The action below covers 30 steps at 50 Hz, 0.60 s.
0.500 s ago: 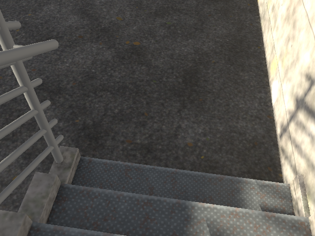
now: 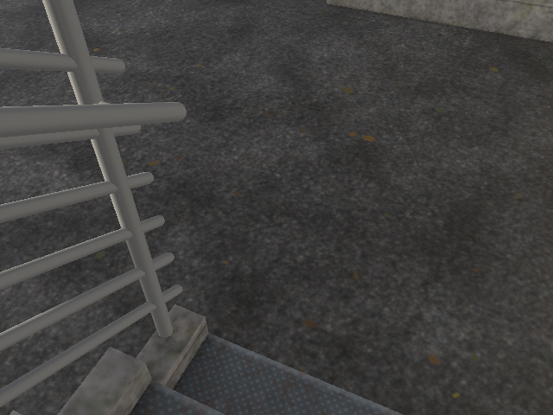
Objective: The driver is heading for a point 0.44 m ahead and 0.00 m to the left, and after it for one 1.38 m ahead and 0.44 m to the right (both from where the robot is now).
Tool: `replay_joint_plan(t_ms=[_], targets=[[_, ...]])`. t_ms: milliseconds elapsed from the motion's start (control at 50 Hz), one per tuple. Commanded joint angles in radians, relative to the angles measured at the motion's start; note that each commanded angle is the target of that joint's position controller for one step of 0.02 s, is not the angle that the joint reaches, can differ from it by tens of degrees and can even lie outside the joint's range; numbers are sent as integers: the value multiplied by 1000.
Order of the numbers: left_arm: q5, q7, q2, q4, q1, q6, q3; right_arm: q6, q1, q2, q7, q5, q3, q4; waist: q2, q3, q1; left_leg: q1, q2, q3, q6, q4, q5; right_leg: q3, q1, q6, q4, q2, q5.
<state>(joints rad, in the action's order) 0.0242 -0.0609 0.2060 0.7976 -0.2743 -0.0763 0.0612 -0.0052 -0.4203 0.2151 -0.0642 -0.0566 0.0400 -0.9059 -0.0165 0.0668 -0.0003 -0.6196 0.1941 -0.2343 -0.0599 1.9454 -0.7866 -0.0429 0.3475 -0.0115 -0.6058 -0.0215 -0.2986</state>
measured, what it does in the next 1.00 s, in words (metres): goes down: left foot, then right foot 0.16 m lower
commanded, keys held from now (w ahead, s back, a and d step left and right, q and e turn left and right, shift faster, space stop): w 0.46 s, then w+e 0.54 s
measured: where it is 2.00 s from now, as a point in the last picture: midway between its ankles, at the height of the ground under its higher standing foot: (331, 356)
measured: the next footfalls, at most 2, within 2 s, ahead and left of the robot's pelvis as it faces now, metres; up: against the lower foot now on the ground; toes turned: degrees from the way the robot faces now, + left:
left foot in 0.40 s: +0.27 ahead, +0.15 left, +0.00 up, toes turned +3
right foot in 0.78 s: +0.41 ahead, -0.05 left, -0.16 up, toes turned -1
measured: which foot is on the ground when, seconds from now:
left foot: up 0.00-0.38, down 0.40-0.74, up 0.76-1.00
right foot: down 0.00-0.42, up 0.44-0.76, down 0.78-1.00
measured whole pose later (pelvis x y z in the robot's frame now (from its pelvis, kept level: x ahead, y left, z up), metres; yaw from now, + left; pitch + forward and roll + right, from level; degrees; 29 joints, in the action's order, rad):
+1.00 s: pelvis +0.46 +0.01 -0.19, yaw -11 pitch +2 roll -2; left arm 0.01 0.03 0.15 0.91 -0.51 -0.04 0.03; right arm -0.10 -0.07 0.17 -0.04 0.01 0.03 -0.74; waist -0.01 0.02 -0.03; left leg -0.88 -0.08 -0.15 0.03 1.13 0.02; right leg -0.11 0.26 -0.12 -0.75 -0.21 -0.51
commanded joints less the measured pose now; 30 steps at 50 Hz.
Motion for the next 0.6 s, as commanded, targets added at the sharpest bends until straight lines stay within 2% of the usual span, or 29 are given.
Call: replay_joint_plan(t_ms=[20, 40, 60, 80, 100, 120, 140, 160, 180, 200, 220, 260, 280, 300, 320, 340, 360, 380, 400, 420, 440, 460, 480, 500, 520, 540, 560, 580, 600], targets=[[-14, 22, 92, 86, -236, 20, 12, -18, 121, 92, -16, -24, 17, 118, 88, -159, -53, -704, -138, 77, -5, 247, 353, -607, -357, -215, 348, 457, -200], [-40, 27, 58, 74, -125, 4, -20, -1, 184, 91, -30, -24, 13, 136, 38, -247, -26, -568, -173, 25, -11, 80, 441, -555, -114, -217, 330, 409, -172], [-37, 28, 23, 77, -61, -6, -44, 7, 148, 76, -28, -3, 12, 135, 35, -270, 24, -478, -183, 7, -14, 6, 433, -475, 38, -200, 310, 360, -111], [-45, 39, 14, 106, -70, -7, -51, -4, 132, 35, -3, 18, 4, 147, 78, -246, 46, -481, -191, -16, -15, -93, 498, -379, 48, -174, 252, 306, -26], [-67, 44, 8, 103, -71, -12, -55, -13, 100, 68, 13, 11, 21, 125, 83, -217, 73, -396, -206, -7, -18, -332, 659, -252, 86, -127, 241, 226, 33], [-56, 64, 47, 106, -91, -15, -48, -28, 174, 59, 23, 25, 16, 152, 116, -215, 50, -363, -207, 46, 16, -566, 770, -193, 85, -126, 250, 189, 174], [-50, 80, 76, 122, -148, -13, -45, -27, 237, 55, 38, 50, 16, 175, 110, -193, 28, -270, -229, 102, 39, -768, 926, -166, 101, -139, 280, 192, 290], [-39, 87, 83, 157, -199, -5, -45, -22, 247, -2, 53, 73, 0, 177, 124, -125, 18, -174, -252, 141, 52, -859, 1008, -175, 52, -147, 270, 203, 390], [-29, 91, 99, 173, -226, 3, -40, -11, 248, -30, 61, 61, -8, 176, 150, -92, 19, -114, -253, 160, 67, -863, 992, -176, 27, -153, 264, 215, 465], [-26, 93, 137, 184, -230, 3, -30, -13, 227, -6, 69, 50, -5, 177, 173, -90, 24, -123, -262, 134, 64, -836, 1007, -200, -22, -161, 239, 234, 475], [-27, 93, 142, 185, -245, 2, -27, -10, 239, 18, 77, 43, -1, 172, 126, -102, 19, -130, -254, 161, 53, -881, 1017, -164, -59, -153, 225, 219, 429], [-20, 84, 124, 183, -286, 10, -30, -18, 343, 44, 79, 47, 8, 203, 82, -163, -28, -203, -254, 178, 45, -955, 955, -213, -150, -176, 225, 242, 365], [-21, 76, 102, 188, -308, 13, -32, -20, 364, 48, 83, 43, 9, 211, 88, -166, -46, -229, -260, 188, 41, -981, 884, -214, -214, -179, 201, 241, 359], [-23, 70, 103, 191, -321, 14, -28, -22, 387, 41, 84, 33, 5, 226, 111, -182, -61, -254, -260, 209, 44, -976, 814, -245, -264, -197, 189, 250, 364], [-28, 68, 92, 196, -334, 19, -30, -26, 398, 24, 101, 39, 4, 228, 111, -187, -68, -249, -255, 222, 36, -1013, 760, -247, -297, -215, 156, 262, 388], [-35, 72, 108, 184, -334, 22, -26, -36, 418, 23, 113, 48, 3, 230, 121, -187, -72, -210, -249, 241, 25, -1050, 725, -219, -303, -215, 114, 252, 493], [-35, 69, 121, 154, -288, 22, -22, -43, 393, 24, 121, 52, 3, 237, 134, -143, -37, -48, -207, 277, -1, -1102, 658, -172, -251, -212, 37, 228, 708], [-35, 62, 158, 130, -220, 26, -12, -51, 271, 39, 132, 59, 10, 194, 146, -58, 38, 219, -161, 322, -32, -1145, 631, -103, -148, -203, -96, 190, 901], [-24, 51, 152, 100, -137, 18, -10, -57, -11, 87, 136, 56, 35, 108, 118, 46, 171, 585, -152, 306, -80, -1199, 691, -87, 60, -177, -336, 138, 915], [-22, 52, 96, 83, -193, -4, -23, -54, -197, 201, 126, 53, 63, 46, -140, 161, 195, 821, -339, 11, -231, -1290, 757, -46, 298, -83, -779, -19, 302], [1, 51, 35, 86, -251, -16, -36, -49, -155, 139, 118, 31, 36, 56, -348, 176, 138, 777, -500, -301, -324, -1441, 725, -160, 470, -85, -942, -87, -241], [31, 64, 80, 35, -163, -16, -18, -50, -134, 126, 111, 22, 31, 29, -254, 30, 131, 685, -529, -339, -305, -1515, 556, -176, 616, -95, -919, -62, -218], [45, 79, 103, 5, -80, 2, -7, -54, -88, 112, 106, 50, 24, 19, -53, -24, 97, 556, -532, -332, -273, -1492, 374, -187, 634, -100, -840, -23, -137], [36, 95, 85, -20, -31, 22, -6, -59, -25, 95, 99, 59, 11, 23, 56, -103, 56, 389, -539, -275, -235, -1483, 313, -169, 604, -96, -740, 14, -77], [16, 96, 88, -16, -45, 40, -2, -68, 52, 60, 90, 89, -2, 34, 17, -122, 16, 250, -546, -256, -222, -1447, 278, -200, 539, -95, -697, 56, 7], [2, 85, 113, -7, -81, 53, 14, -75, 127, 30, 86, 103, -18, 63, 43, -129, -33, 105, -474, -133, -175, -1429, 293, -190, 429, -87, -587, 54, 181], [-10, 71, 97, -20, -83, 59, 16, -81, 195, 12, 59, 87, -19, 68, -37, -138, -71, -20, -387, 30, -107, -1416, 317, -165, 320, -79, -425, 38, 392], [-29, 56, 63, -54, -56, 61, 6, -81, 218, 42, 29, 71, -14, 45, -135, -122, -94, -93, -338, 127, -83, -1396, 319, -88, 225, -63, -295, 13, 563], [-26, 43, 47, -70, -18, 58, 2, -75, 190, 69, 3, 77, -10, 37, -113, -97, -87, -136, -326, 173, -69, -1348, 303, -25, 139, -39, -210, -14, 694]])
Over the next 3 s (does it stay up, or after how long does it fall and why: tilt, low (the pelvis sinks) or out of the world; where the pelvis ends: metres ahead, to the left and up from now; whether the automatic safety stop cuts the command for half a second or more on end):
stays up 1.28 -0.42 -0.49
